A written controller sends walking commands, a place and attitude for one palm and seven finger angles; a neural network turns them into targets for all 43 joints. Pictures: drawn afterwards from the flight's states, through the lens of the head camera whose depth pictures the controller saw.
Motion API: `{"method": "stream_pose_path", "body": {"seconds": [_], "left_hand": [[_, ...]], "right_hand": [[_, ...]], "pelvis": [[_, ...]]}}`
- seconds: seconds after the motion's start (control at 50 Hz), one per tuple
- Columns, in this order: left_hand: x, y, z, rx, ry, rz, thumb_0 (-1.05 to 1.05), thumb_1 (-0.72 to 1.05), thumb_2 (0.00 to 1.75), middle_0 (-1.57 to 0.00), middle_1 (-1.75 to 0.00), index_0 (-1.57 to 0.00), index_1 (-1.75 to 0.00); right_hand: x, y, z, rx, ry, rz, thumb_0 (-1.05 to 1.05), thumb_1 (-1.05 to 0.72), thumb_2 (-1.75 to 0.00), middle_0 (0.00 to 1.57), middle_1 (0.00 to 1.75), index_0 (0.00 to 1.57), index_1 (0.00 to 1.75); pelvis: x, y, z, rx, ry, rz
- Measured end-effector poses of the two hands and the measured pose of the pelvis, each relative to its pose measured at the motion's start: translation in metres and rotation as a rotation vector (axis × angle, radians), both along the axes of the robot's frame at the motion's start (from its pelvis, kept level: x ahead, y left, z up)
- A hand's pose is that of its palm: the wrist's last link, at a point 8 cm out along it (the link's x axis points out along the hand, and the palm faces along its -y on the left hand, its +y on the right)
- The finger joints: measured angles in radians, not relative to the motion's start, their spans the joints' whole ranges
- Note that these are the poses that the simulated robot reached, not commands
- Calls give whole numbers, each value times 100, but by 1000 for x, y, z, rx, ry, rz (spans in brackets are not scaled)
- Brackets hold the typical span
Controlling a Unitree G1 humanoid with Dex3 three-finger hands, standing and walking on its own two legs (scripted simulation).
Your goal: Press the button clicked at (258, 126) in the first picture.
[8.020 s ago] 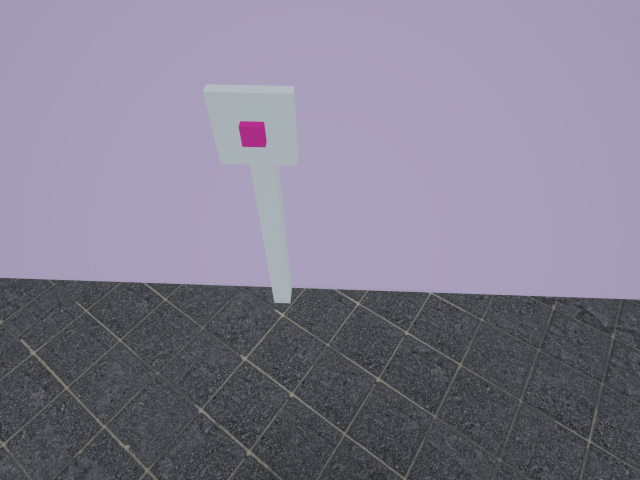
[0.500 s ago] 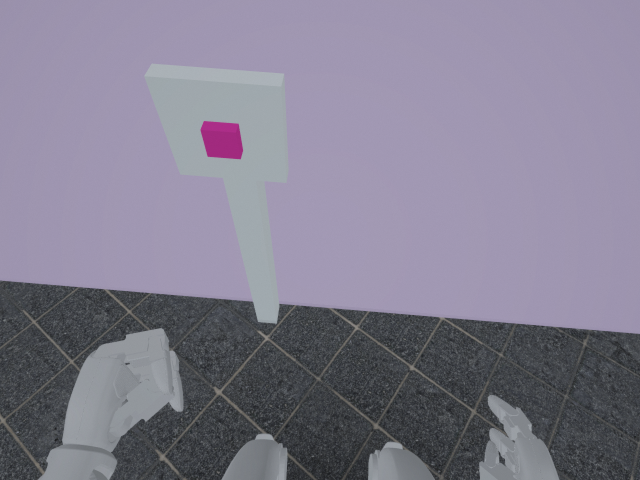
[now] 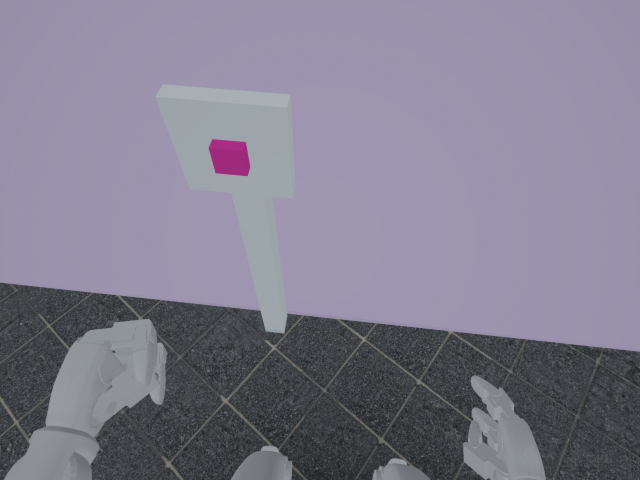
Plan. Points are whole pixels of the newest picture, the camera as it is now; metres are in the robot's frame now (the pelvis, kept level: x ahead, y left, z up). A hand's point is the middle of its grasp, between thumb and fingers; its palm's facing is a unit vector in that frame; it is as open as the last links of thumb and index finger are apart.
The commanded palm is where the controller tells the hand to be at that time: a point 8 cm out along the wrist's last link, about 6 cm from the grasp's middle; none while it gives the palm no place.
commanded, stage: raise the hand and make a fist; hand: left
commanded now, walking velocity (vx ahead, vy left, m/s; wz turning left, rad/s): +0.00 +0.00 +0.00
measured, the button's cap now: (230, 156) +0.54 +0.18 +0.07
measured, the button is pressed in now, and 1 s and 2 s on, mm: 0 0 0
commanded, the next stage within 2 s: aim a knuckle at the button in 0.52 s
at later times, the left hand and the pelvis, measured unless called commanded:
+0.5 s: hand (158, 369) +0.22 +0.19 +0.06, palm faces -0.03 -1.00 -0.06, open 3.1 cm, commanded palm +0.20 +0.25 +0.06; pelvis +0.00 -0.01 +0.01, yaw +0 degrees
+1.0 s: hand (185, 316) +0.29 +0.18 +0.06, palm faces -0.08 -1.00 -0.03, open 3.1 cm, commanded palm +0.27 +0.24 +0.06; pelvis +0.00 +0.00 +0.00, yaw -1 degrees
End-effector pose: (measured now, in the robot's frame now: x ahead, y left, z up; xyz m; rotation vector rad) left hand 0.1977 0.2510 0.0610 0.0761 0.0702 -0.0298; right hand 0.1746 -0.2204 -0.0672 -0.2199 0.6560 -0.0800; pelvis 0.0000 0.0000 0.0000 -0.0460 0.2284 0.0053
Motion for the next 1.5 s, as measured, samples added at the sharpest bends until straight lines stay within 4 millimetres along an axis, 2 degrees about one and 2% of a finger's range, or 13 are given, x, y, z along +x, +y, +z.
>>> {"method": "stream_pose_path", "body": {"seconds": [0.18,0.34,0.7,0.8,0.9,1.06,1.5], "left_hand": [[9,4,7,-3,-8,0,1,90,90,-130,-150,-130,-150],[11,-3,5,-15,-5,-12,1,91,90,-130,-150,-130,-150],[7,0,1,-18,-12,-3,1,90,90,-130,-150,-130,-150],[26,2,-5,-28,-33,-7,1,90,90,-130,-150,-130,-150],[53,-6,-7,-42,-39,-43,1,90,90,-130,-150,-130,-150],[80,-16,-4,-44,-40,-44,1,90,90,-130,-150,-130,-150],[159,-28,-15,-35,-50,-18,1,90,90,-130,-150,-130,-150]], "right_hand": [[-15,-20,0,-23,37,-41,2,-90,-90,20,30,20,30],[-19,-33,6,-39,24,-62,2,-90,-90,20,30,20,30],[-11,-19,3,-19,10,-25,2,-90,-90,20,30,20,30],[-11,-17,-3,-31,20,-6,2,-90,-90,20,30,20,30],[-17,-17,-6,-36,38,-18,2,-90,-90,20,30,20,30],[-33,-20,-7,-29,85,-55,2,-90,-90,20,30,20,30],[-76,-33,-32,-34,283,-120,1,-90,-90,20,30,20,30]], "pelvis": [[2,-5,5,7,-9,-3],[2,-8,8,13,-15,-8],[-1,-7,6,10,-12,-2],[-4,-5,1,6,1,3],[-4,-3,0,7,11,-3],[-2,1,4,16,20,-18],[-7,-2,-1,24,62,-31]]}}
